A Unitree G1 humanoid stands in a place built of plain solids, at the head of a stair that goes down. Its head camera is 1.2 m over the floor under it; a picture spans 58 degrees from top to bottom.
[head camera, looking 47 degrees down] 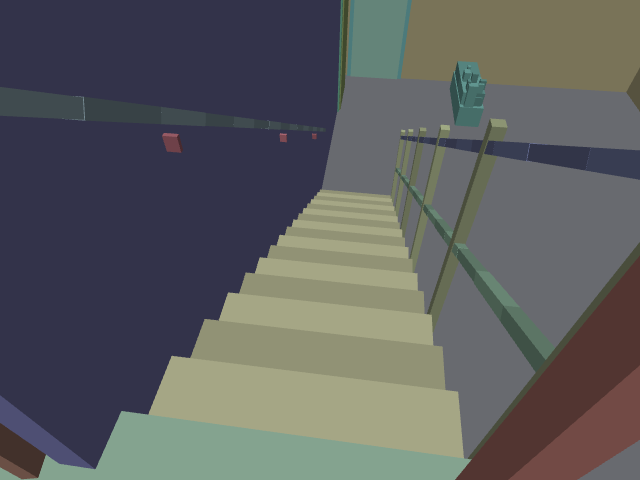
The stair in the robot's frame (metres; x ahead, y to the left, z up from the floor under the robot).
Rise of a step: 0.17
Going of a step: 0.26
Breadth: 0.97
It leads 8 degrees to the right of straight ahead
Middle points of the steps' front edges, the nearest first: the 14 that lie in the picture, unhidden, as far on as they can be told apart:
0.41 0.07 0.00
0.66 0.03 -0.17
0.92 0.00 -0.34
1.18 -0.04 -0.51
1.44 -0.07 -0.67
1.70 -0.11 -0.84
1.95 -0.14 -1.01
2.21 -0.17 -1.18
2.47 -0.21 -1.35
2.73 -0.24 -1.52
2.99 -0.28 -1.69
3.24 -0.31 -1.86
3.50 -0.35 -2.03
3.76 -0.38 -2.20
